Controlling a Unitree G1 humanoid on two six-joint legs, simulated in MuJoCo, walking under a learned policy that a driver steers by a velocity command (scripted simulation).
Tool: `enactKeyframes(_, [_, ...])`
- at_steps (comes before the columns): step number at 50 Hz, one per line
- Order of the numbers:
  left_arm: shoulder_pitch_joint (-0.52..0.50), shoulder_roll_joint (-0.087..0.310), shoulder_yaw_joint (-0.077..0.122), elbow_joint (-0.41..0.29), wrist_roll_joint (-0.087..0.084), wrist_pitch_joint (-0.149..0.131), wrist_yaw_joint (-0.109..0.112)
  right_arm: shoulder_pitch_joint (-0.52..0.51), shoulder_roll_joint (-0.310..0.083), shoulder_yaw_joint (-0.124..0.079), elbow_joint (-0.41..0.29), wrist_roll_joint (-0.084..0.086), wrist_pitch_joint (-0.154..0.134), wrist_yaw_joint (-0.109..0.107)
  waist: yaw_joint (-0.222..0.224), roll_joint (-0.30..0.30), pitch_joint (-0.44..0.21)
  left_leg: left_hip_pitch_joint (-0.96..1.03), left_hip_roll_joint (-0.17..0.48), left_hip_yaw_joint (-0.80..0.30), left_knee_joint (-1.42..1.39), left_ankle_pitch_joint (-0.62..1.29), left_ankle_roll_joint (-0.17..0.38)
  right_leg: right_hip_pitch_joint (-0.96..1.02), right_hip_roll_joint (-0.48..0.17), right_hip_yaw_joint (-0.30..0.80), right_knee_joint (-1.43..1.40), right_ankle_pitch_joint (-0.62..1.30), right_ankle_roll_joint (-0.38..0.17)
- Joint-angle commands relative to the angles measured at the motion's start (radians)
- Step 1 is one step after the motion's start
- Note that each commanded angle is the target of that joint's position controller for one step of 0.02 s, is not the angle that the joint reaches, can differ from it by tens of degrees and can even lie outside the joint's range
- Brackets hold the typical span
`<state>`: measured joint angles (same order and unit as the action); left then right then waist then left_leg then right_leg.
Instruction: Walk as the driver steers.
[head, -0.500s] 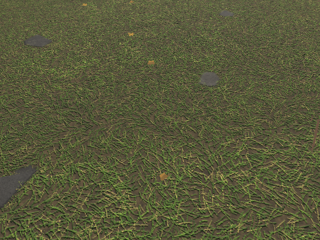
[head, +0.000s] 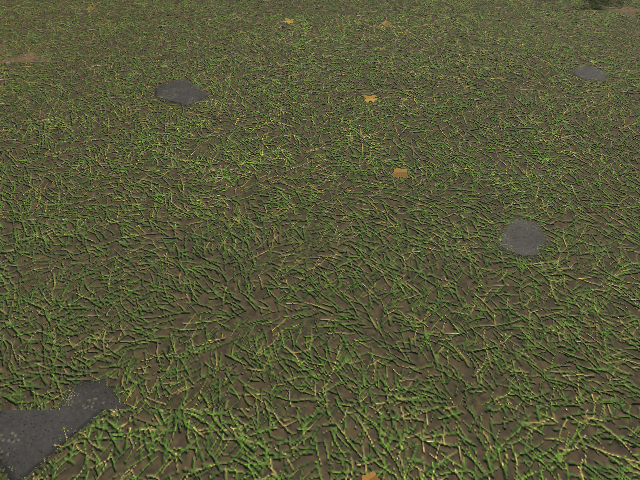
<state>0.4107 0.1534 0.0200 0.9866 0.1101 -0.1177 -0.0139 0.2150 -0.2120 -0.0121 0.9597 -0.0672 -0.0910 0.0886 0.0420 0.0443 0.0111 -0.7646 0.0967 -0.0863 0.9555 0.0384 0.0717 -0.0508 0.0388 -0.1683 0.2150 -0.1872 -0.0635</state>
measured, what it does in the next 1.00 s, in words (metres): walks ahead, turning left: left foot, then right foot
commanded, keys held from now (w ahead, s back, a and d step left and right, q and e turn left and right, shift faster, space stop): w+q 0.62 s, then w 0.38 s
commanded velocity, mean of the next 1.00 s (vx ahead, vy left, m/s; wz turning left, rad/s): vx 0.50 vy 0.00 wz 0.44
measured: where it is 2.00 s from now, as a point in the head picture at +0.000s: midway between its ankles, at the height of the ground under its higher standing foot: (238, 303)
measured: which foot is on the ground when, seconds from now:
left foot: up 0.00-0.24, down 0.26-0.68, up 0.70-1.00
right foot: down 0.00-0.30, up 0.32-0.66, down 0.68-1.00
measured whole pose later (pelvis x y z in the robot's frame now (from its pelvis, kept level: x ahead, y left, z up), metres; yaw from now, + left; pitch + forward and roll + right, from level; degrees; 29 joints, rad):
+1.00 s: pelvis +0.53 +0.13 -0.01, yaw +27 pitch +3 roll -2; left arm 0.52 0.19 0.01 0.98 0.08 -0.13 -0.03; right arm 0.14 -0.23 -0.02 0.78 -0.09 -0.07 0.08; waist 0.12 0.03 -0.06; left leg -0.69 0.08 -0.03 0.91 -0.06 0.01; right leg -0.14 0.02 -0.08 0.42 -0.34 -0.05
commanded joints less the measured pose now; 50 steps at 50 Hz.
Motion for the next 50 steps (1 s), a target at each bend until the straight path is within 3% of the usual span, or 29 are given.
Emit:
enactKeyframes(1, [0.001,0.112,0.011,-0.045,-0.004,-0.022,-0.011,-0.063,-0.020,0.003,-0.074,0.003,0.006,0.006,-0.028,-0.099,0.027,0.075,0.006,0.056,-0.144,0.149,-0.021,-0.108,-0.268,0.006,-0.094,0.473,-0.181])
enactKeyframes(9, [0.124,0.167,0.034,0.020,-0.020,-0.002,-0.011,-0.214,-0.048,-0.019,-0.140,0.014,0.035,-0.010,-0.019,-0.107,0.079,0.033,-0.057,0.096,-0.380,-0.046,0.022,0.256,-0.348,-0.031,-0.021,0.641,-0.137])
enactKeyframes(13, [0.108,0.223,0.059,0.000,-0.013,0.009,0.004,-0.087,-0.129,-0.061,-0.135,0.045,0.003,-0.039,-0.099,-0.129,-0.025,0.402,-0.194,0.185,-0.400,-0.058,0.098,0.188,-0.310,-0.116,0.265,1.040,-0.068])
enactKeyframes(14, [0.177,0.153,0.034,-0.018,-0.001,-0.002,0.009,0.107,-0.173,-0.079,-0.087,0.056,-0.007,-0.061,-0.112,-0.067,-0.229,0.891,-0.135,0.046,-0.236,0.072,0.206,-0.145,-0.259,-0.111,0.523,0.913,0.024])
enactKeyframes(15, [0.098,0.135,0.003,-0.079,0.011,-0.018,-0.019,0.366,-0.227,-0.098,-0.029,0.048,-0.002,-0.082,-0.243,0.045,-0.355,1.252,0.029,-0.305,-0.381,0.034,0.346,-0.503,-0.127,-0.066,0.814,0.300,0.112])
enactKeyframes(16, [-0.016,0.146,0.010,-0.100,-0.021,-0.010,-0.065,0.522,-0.228,-0.090,0.052,0.017,-0.001,-0.076,-0.282,0.028,-0.380,1.346,0.168,-0.581,-0.574,0.038,0.375,-0.658,-0.005,0.101,1.050,-0.377,0.097])
enactKeyframes(17, [-0.163,0.133,0.014,-0.141,-0.048,-0.008,-0.064,0.464,-0.255,-0.119,0.060,0.007,-0.025,-0.075,-0.288,-0.025,-0.155,1.202,0.148,-0.511,-0.617,-0.069,0.287,-0.816,-0.055,0.239,1.112,-0.359,0.056])
enactKeyframes(18, [-0.206,0.161,0.017,-0.151,-0.029,-0.010,-0.042,0.321,-0.214,-0.112,0.038,0.027,-0.039,-0.074,-0.234,0.009,-0.038,0.977,0.115,-0.416,-0.637,-0.113,0.261,-0.790,-0.111,0.275,1.086,-0.307,0.039])
enactKeyframes(19, [-0.177,0.168,0.023,-0.163,-0.009,-0.008,-0.014,0.226,-0.130,-0.081,0.019,0.040,-0.045,-0.066,-0.154,0.007,-0.040,0.805,0.089,-0.370,-0.659,-0.117,0.264,-0.681,-0.129,0.277,1.038,-0.270,0.023])
enactKeyframes(20, [-0.150,0.121,0.011,-0.165,-0.009,0.000,0.002,0.156,-0.079,-0.062,0.003,0.047,-0.049,-0.061,-0.093,0.016,-0.027,0.651,0.067,-0.327,-0.694,-0.098,0.262,-0.577,-0.151,0.272,0.981,-0.240,0.012])
enactKeyframes(22, [-0.122,0.070,-0.003,-0.169,-0.018,0.022,0.016,0.086,-0.045,-0.039,-0.036,0.037,-0.050,-0.050,-0.027,-0.009,0.001,0.444,0.040,-0.298,-0.766,-0.169,0.251,-0.472,-0.148,0.248,0.903,-0.212,0.024])
enactKeyframes(24, [-0.137,0.108,0.000,-0.181,-0.038,0.033,0.023,0.058,-0.107,-0.050,-0.067,0.026,-0.060,-0.039,-0.021,-0.016,0.009,0.329,-0.003,-0.234,-0.777,-0.177,0.222,-0.421,-0.131,0.194,0.762,-0.111,0.062])
enactKeyframes(26, [-0.230,0.085,-0.017,-0.221,-0.051,0.044,0.021,0.085,-0.153,-0.065,-0.067,0.018,-0.063,-0.021,-0.038,-0.006,0.018,0.228,-0.052,-0.186,-0.768,-0.111,0.195,-0.305,-0.103,0.139,0.585,-0.007,0.090])
enactKeyframes(29, [-0.314,0.090,-0.024,-0.256,-0.050,0.035,0.004,0.195,-0.184,-0.077,-0.077,-0.003,-0.043,0.000,-0.086,0.044,-0.002,0.252,-0.055,-0.225,-0.682,-0.064,0.191,-0.232,-0.046,0.122,0.491,0.149,0.103])
enactKeyframes(31, [-0.214,0.134,-0.009,-0.230,-0.037,0.004,0.019,0.171,-0.173,-0.074,-0.117,-0.024,-0.036,0.002,-0.028,0.008,-0.021,0.190,-0.066,-0.247,-0.563,-0.045,0.168,-0.073,-0.006,0.088,0.564,0.169,0.100])
enactKeyframes(32, [-0.066,0.176,0.012,-0.190,-0.037,-0.007,0.027,0.099,-0.177,-0.075,-0.153,-0.025,-0.041,-0.001,0.059,-0.015,-0.030,0.127,-0.089,-0.259,-0.455,0.036,0.146,0.058,0.009,0.080,0.553,0.106,0.088])
enactKeyframes(33, [0.052,0.240,0.033,-0.162,-0.060,-0.014,0.034,0.035,-0.172,-0.075,-0.175,-0.003,-0.055,0.008,0.133,-0.050,-0.046,0.143,-0.103,-0.296,-0.332,0.003,0.108,0.135,-0.055,0.178,0.368,0.063,0.035])
enactKeyframes(34, [0.214,0.324,0.051,-0.127,-0.047,-0.025,0.046,0.095,-0.053,-0.045,-0.192,0.012,-0.063,0.014,0.142,-0.200,-0.201,0.123,-0.231,-0.178,0.034,-0.225,0.018,0.340,-0.271,0.431,0.313,0.264,-0.162])
enactKeyframes(35, [0.217,0.336,0.027,-0.147,-0.032,-0.032,0.016,0.299,0.033,-0.029,-0.158,0.019,-0.078,-0.003,0.021,-0.257,-0.275,0.000,-0.295,-0.158,0.377,-0.710,-0.044,0.379,-0.472,0.739,0.300,0.835,-0.411])
enactKeyframes(36, [0.157,0.322,0.043,-0.132,-0.028,-0.026,-0.016,0.354,-0.035,-0.051,-0.151,0.022,-0.065,-0.019,-0.011,-0.299,-0.182,-0.223,-0.237,-0.159,0.523,-0.678,-0.046,0.317,-0.557,1.012,0.146,0.367,-0.465])
enactKeyframes(37, [-0.025,0.218,0.025,-0.173,-0.059,-0.025,-0.026,0.233,-0.133,-0.063,-0.145,0.002,-0.045,-0.047,-0.024,-0.129,-0.017,-0.258,-0.134,-0.144,0.578,-0.535,-0.047,0.099,-0.500,0.860,0.116,0.036,-0.371])
enactKeyframes(38, [-0.127,0.120,-0.005,-0.203,-0.078,-0.018,-0.019,0.172,-0.110,-0.050,-0.149,-0.023,-0.025,-0.074,-0.032,-0.057,-0.051,-0.175,-0.091,-0.096,0.502,-0.445,-0.053,-0.017,-0.418,0.721,0.081,-0.080,-0.308])
enactKeyframes(39, [-0.194,0.064,-0.024,-0.222,-0.069,-0.018,0.001,0.168,-0.057,-0.029,-0.140,-0.043,-0.007,-0.083,-0.058,-0.051,-0.060,-0.080,-0.030,-0.108,0.412,-0.357,-0.077,-0.103,-0.357,0.620,0.038,-0.026,-0.280])
enactKeyframes(40, [-0.171,0.057,-0.024,-0.200,-0.064,-0.020,0.016,0.129,-0.011,-0.010,-0.156,-0.050,0.002,-0.083,-0.061,-0.075,-0.023,-0.028,-0.014,-0.083,0.333,-0.346,-0.089,-0.160,-0.305,0.536,0.016,0.009,-0.246])
enactKeyframes(42, [-0.084,0.093,-0.008,-0.158,-0.060,-0.031,0.040,0.064,-0.027,-0.008,-0.173,-0.016,0.003,-0.051,-0.012,-0.085,-0.022,0.018,-0.020,-0.004,0.205,-0.327,-0.111,-0.160,-0.246,0.387,-0.011,0.105,-0.226])
enactKeyframes(45, [0.079,0.155,0.012,-0.077,-0.047,-0.032,0.016,0.005,-0.047,-0.012,-0.183,-0.006,0.002,-0.018,0.021,-0.085,-0.011,0.022,-0.012,0.054,-0.063,-0.154,-0.117,-0.113,-0.230,0.303,0.017,0.245,-0.226])
enactKeyframes(47, [0.056,0.179,0.015,-0.072,-0.044,-0.025,-0.024,-0.034,-0.041,-0.010,-0.207,-0.013,0.020,-0.006,0.003,-0.116,-0.004,0.167,-0.032,0.114,-0.079,-0.124,-0.085,-0.243,-0.222,0.259,0.027,0.222,-0.217])
enactKeyframes(48, [0.056,0.171,0.013,-0.064,-0.024,-0.025,-0.033,-0.001,-0.049,-0.009,-0.203,-0.026,0.025,-0.004,-0.018,-0.138,0.002,0.187,-0.015,0.065,0.003,-0.018,-0.059,-0.258,-0.249,0.276,0.071,0.211,-0.214])
enactKeyframes(50, [0.004,0.152,0.004,-0.101,-0.020,-0.028,-0.026,0.029,-0.100,-0.028,-0.207,-0.049,0.021,-0.014,-0.035,-0.135,-0.030,0.204,-0.037,0.112,0.049,-0.054,-0.032,-0.235,-0.245,0.270,0.146,0.183,-0.205])
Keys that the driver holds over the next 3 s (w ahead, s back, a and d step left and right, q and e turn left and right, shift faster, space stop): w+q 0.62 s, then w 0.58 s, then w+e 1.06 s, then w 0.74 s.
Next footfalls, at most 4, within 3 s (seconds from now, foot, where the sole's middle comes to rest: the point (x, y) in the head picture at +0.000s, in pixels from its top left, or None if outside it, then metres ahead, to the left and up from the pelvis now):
0.26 left None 0.32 0.16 -0.78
0.68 right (349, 456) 0.55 0.01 -0.78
1.10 left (213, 438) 0.58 0.31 -0.79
1.58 right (276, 325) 0.98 0.22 -0.97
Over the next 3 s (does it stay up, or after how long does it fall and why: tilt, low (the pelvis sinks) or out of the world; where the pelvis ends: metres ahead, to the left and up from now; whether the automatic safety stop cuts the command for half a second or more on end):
stays up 1.60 0.28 -0.38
